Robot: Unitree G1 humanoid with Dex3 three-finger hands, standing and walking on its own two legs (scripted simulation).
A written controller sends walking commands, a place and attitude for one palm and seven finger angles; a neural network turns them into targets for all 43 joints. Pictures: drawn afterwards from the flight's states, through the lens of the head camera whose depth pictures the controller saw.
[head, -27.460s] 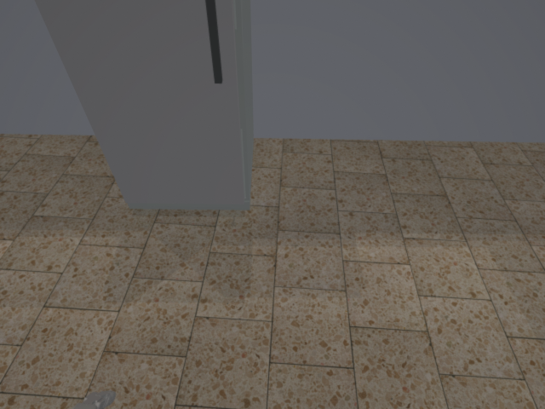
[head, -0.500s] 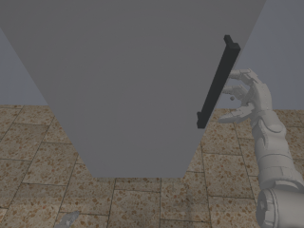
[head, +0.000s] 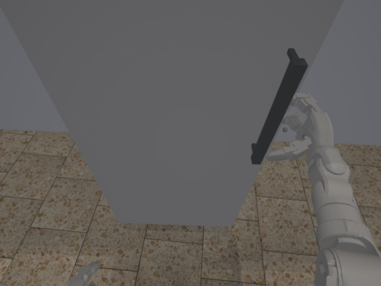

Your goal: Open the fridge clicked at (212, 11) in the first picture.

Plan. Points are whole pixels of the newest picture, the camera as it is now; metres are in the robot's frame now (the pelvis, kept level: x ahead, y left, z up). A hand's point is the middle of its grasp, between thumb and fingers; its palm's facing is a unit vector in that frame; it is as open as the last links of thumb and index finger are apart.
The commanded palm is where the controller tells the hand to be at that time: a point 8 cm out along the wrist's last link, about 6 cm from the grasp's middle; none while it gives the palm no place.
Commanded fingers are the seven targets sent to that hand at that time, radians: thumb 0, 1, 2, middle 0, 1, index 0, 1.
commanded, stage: slide the fingers in behind the handle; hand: right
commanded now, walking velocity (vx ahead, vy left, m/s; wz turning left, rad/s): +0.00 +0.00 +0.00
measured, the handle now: (270, 115) +0.47 -0.12 +0.12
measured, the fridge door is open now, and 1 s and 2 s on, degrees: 0 0 0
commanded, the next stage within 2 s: grip the handle and tug to test in 1.30 s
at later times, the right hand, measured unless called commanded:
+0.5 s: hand (279, 131) +0.41 -0.13 +0.13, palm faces -0.11 +0.99 -0.02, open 14.0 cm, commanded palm +0.39 -0.18 +0.13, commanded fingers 0.00 0.50 -0.30 0.30 1.20 0.30 1.20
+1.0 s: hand (271, 130) +0.41 -0.11 +0.13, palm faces -0.10 +0.99 -0.01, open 14.0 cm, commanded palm +0.39 -0.17 +0.13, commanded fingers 0.00 0.50 -0.30 0.30 1.20 0.30 1.20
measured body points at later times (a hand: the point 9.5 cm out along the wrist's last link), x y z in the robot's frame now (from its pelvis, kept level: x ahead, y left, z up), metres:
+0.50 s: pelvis +0.01 +0.00 +0.00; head +0.03 +0.01 +0.45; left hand +0.13 +0.25 -0.10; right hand +0.41 -0.18 +0.13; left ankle +0.02 +0.13 -0.72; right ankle -0.01 -0.12 -0.72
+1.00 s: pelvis +0.00 +0.00 +0.00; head +0.02 +0.02 +0.45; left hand +0.11 +0.25 -0.11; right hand +0.41 -0.17 +0.13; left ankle +0.02 +0.13 -0.72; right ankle -0.01 -0.12 -0.72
